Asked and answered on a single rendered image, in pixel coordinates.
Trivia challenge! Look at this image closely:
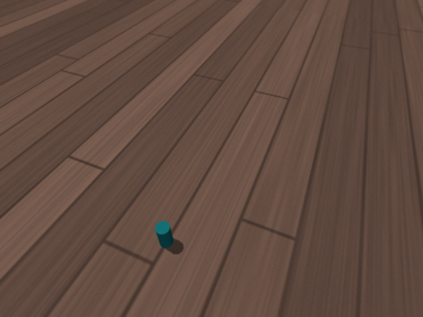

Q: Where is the can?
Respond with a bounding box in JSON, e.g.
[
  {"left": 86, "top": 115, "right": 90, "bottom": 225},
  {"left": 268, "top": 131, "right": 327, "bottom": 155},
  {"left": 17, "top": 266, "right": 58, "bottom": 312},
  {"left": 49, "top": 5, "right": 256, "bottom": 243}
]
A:
[{"left": 155, "top": 221, "right": 173, "bottom": 248}]

